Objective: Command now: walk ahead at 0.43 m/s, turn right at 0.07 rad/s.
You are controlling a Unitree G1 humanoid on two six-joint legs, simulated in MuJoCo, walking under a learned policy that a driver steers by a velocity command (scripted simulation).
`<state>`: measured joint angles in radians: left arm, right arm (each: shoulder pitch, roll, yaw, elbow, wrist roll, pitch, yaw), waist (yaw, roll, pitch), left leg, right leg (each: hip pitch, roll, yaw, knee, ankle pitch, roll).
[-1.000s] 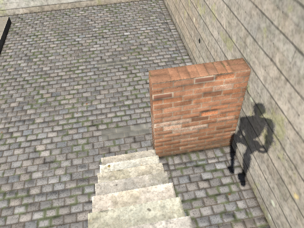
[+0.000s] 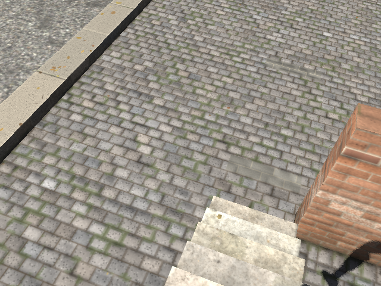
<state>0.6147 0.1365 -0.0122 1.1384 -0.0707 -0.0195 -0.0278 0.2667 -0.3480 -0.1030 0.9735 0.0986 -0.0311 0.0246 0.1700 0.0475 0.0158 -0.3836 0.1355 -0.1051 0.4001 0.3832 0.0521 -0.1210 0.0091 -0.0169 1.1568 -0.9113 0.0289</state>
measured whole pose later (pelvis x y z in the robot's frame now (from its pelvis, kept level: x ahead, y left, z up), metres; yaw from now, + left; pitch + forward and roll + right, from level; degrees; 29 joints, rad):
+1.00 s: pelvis +0.40 -0.03 -0.35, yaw -23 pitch -1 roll -1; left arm 0.32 0.19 0.02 0.90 -0.04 0.00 0.06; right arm 0.21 -0.30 -0.10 1.00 0.07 0.11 0.06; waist 0.06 -0.01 -0.03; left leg -0.56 0.03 -0.05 0.86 0.35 -0.10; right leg -0.41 -0.04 0.06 1.13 -0.71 0.01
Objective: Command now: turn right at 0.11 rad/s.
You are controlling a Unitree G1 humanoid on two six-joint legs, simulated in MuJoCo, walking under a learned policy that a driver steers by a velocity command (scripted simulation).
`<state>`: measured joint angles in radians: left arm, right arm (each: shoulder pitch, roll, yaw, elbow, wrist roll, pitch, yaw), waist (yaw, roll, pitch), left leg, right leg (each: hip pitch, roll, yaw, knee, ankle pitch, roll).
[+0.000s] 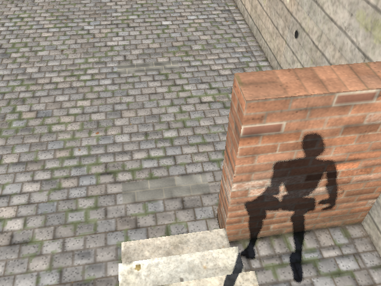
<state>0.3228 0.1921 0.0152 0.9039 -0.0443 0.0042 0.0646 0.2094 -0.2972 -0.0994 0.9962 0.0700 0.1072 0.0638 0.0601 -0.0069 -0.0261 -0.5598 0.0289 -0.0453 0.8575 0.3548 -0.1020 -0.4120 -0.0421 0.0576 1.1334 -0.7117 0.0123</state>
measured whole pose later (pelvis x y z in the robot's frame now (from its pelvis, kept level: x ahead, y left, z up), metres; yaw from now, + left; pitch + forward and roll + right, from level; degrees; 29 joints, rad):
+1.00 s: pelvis +0.16 -0.09 -0.10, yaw +1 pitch -1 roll +5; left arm 0.66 0.19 0.01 1.03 -0.05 -0.01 -0.03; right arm 0.19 -0.31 -0.12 1.03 0.08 0.09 0.06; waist 0.04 0.02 0.00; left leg -0.71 -0.15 -0.09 1.30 -0.31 0.07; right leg -0.25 -0.05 -0.05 0.42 -0.18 -0.05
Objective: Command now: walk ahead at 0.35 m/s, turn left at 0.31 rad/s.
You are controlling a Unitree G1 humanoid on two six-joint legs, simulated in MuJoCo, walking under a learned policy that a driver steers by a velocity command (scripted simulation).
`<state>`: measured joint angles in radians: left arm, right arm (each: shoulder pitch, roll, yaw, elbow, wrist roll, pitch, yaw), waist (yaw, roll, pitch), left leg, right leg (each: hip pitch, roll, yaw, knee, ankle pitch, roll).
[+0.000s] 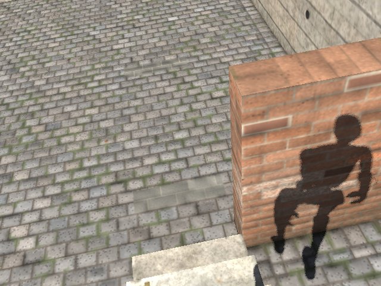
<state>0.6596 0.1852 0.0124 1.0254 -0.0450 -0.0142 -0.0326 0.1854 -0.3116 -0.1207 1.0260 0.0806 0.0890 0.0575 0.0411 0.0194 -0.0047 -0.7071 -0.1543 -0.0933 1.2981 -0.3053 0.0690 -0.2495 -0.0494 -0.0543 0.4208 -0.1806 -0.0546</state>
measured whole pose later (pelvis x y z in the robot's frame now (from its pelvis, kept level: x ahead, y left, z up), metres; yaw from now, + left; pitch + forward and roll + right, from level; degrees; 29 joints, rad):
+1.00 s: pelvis +0.41 +0.10 -0.27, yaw +27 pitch +0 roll +2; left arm 0.29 0.38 0.11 1.00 -0.08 0.02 -0.05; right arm 0.41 -0.20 -0.01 0.97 0.08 -0.06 0.00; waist -0.06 -0.03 0.07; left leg -0.22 -0.05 0.01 0.91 -0.68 0.03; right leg -0.57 -0.05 0.03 0.74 0.32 0.03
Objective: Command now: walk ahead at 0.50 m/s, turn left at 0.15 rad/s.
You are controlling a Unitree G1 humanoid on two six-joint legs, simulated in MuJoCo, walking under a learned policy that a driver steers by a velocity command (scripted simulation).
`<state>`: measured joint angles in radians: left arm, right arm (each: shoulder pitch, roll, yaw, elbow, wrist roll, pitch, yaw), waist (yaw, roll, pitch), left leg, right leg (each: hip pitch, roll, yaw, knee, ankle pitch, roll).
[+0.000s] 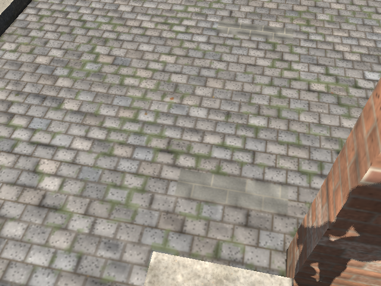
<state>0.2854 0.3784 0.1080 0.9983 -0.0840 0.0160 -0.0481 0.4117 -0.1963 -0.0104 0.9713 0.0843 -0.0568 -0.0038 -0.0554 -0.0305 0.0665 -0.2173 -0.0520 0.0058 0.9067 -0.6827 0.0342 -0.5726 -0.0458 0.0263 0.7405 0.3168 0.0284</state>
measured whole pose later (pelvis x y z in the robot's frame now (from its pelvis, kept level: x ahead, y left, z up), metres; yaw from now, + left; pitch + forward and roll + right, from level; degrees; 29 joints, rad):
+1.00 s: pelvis +0.58 -0.07 -0.49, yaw -23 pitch -1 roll +5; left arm 0.12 0.26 0.02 0.93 0.14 -0.11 -0.09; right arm 0.58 -0.11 0.06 1.14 -0.12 -0.11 -0.02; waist -0.08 -0.04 -0.01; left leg -0.08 0.13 0.21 1.35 -0.89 -0.08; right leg -0.32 -0.10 -0.06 0.54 0.20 -0.09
